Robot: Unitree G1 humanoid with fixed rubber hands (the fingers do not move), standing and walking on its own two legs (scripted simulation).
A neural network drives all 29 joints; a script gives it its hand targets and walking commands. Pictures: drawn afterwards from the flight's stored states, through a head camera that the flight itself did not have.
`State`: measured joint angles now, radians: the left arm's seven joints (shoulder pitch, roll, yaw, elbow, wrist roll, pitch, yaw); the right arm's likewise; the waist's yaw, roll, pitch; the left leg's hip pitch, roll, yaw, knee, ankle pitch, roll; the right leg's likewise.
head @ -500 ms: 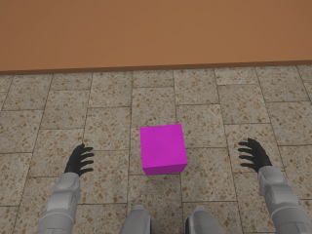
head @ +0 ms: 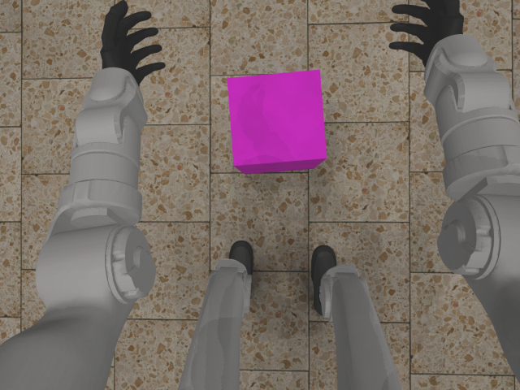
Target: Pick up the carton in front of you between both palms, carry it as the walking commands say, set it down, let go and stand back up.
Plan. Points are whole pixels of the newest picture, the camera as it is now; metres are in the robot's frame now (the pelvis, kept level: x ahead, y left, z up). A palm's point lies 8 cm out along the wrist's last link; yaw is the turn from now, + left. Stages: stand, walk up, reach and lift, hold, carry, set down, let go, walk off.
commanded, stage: reach and lift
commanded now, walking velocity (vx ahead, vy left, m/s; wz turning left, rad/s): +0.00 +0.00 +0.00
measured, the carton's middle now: (276, 129) +0.54 +0.03 -0.53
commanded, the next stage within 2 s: none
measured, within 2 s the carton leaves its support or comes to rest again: leaves its support in 1.88 s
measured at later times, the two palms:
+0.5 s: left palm (174, 111) +0.52 +0.22 -0.28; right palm (378, 94) +0.56 -0.15 -0.28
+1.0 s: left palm (202, 131) +0.52 +0.21 -0.46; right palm (353, 120) +0.55 -0.15 -0.46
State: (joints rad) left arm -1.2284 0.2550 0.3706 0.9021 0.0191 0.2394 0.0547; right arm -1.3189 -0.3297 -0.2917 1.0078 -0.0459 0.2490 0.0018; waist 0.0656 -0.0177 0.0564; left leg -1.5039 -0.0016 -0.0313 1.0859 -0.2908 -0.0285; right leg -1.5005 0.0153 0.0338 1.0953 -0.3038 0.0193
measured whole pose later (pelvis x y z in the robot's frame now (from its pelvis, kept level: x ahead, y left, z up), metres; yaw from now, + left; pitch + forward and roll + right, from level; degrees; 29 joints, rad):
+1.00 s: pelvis -0.02 +0.00 -0.27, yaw +1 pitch +38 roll +1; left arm -1.55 0.36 0.20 1.15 -0.17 0.08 0.11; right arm -1.61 -0.43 -0.06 1.18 0.17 0.10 -0.09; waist 0.05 0.01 0.43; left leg -2.24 -0.03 -0.03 2.14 -0.57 -0.05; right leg -2.23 0.06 0.06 2.17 -0.60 0.06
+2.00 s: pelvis -0.02 +0.00 -0.26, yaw +1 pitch +36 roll +1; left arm -1.30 0.19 0.29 0.71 -0.08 0.31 0.15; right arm -1.37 -0.23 -0.18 0.80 0.07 0.30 -0.16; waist 0.05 -0.01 0.31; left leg -2.18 -0.10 -0.08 2.14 -0.59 -0.10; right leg -2.17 0.12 0.09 2.16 -0.62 0.08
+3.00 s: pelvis +0.02 +0.00 -0.02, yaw +0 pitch +31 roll +0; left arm -0.67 -0.08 0.41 0.62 0.21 0.37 0.04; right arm -0.69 0.08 -0.39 0.66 -0.20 0.35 -0.07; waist 0.02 -0.02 -0.23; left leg -1.37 -0.08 -0.13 1.28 -0.45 -0.06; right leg -1.36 0.10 0.12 1.29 -0.47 0.04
